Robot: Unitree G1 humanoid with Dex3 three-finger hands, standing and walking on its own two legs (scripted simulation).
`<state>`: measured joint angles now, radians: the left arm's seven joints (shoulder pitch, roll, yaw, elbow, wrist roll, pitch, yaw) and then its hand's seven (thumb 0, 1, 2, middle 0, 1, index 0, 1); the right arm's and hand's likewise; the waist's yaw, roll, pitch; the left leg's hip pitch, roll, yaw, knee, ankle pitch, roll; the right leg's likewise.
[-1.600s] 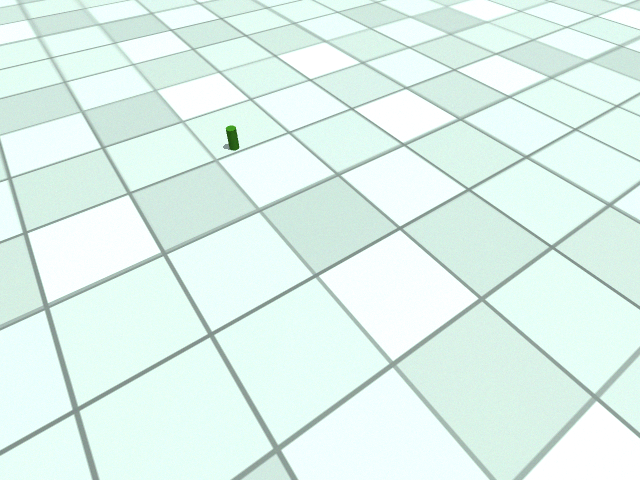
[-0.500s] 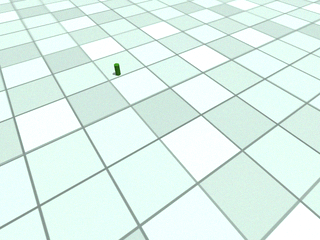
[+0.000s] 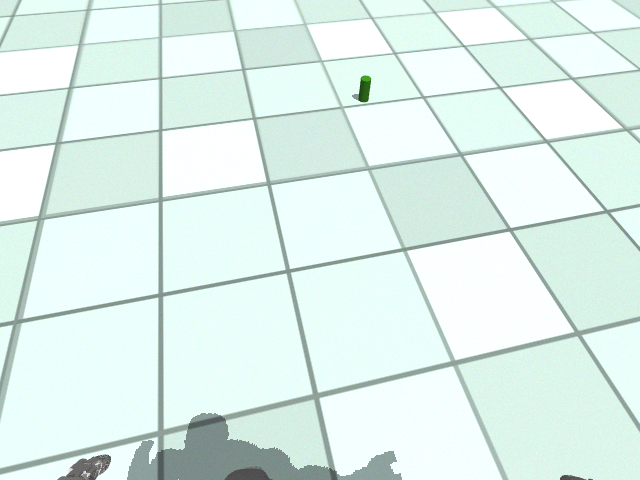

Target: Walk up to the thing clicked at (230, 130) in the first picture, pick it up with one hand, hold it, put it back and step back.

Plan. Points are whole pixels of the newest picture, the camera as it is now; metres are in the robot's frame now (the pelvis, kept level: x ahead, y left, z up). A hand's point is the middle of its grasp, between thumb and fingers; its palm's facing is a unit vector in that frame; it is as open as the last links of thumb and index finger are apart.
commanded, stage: walk up
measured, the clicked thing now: (364, 89) +1.93 -0.20 -0.70
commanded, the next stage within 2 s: stand in 1.34 s
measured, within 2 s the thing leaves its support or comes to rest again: neither
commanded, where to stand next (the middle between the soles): +0.07 -0.01 m, yaw +22 degrees
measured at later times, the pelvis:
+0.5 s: pelvis +0.00 -0.02 -0.01, yaw +15 degrees
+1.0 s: pelvis -0.01 -0.01 -0.01, yaw +22 degrees
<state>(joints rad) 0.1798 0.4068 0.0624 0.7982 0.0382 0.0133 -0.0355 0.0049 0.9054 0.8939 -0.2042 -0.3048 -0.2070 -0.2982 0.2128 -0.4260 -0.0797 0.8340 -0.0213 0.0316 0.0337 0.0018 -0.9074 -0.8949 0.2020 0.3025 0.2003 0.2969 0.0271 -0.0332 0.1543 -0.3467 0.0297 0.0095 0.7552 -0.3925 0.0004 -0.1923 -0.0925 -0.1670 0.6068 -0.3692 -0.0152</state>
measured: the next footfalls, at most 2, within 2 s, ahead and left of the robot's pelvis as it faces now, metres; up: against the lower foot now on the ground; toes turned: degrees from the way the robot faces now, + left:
left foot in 0.04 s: +0.06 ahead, +0.14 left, +0.00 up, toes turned +3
right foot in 0.34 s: +0.08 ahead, -0.15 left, +0.00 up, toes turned +9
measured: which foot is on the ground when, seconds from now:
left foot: up 0.00-0.02, down 0.04-0.36, up 0.38-0.60, down 0.62-1.00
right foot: down 0.00-0.06, up 0.08-0.32, down 0.34-0.64, up 0.66-0.86, down 0.88-1.00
